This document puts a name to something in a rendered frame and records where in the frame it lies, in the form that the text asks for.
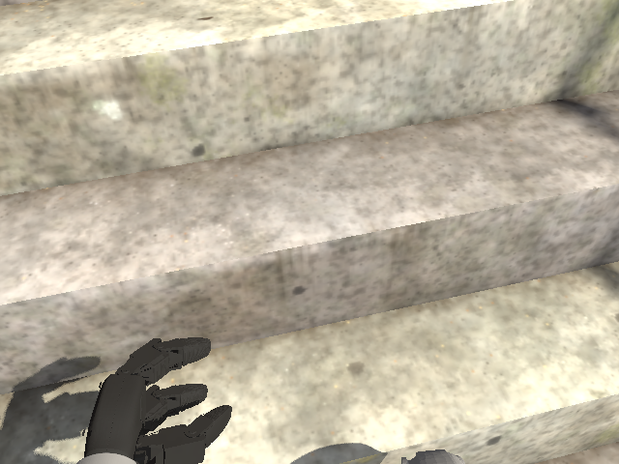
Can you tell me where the robot left hand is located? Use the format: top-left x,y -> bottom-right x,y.
82,337 -> 232,464

